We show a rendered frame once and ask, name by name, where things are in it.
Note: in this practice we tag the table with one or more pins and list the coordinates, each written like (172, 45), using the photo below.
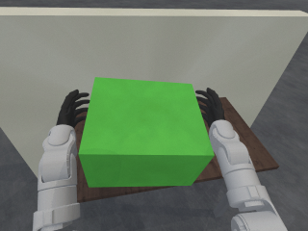
(260, 158)

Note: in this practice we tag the left robot forearm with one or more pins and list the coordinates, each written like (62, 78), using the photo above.
(57, 180)

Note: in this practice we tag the robot left hand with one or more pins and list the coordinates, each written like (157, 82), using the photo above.
(68, 112)

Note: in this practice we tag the robot right upper arm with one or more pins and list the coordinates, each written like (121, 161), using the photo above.
(257, 221)

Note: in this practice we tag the right robot forearm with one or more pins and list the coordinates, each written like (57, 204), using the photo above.
(244, 190)

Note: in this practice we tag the robot right hand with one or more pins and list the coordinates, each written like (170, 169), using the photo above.
(213, 109)

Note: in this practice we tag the carton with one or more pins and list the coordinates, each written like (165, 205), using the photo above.
(141, 133)

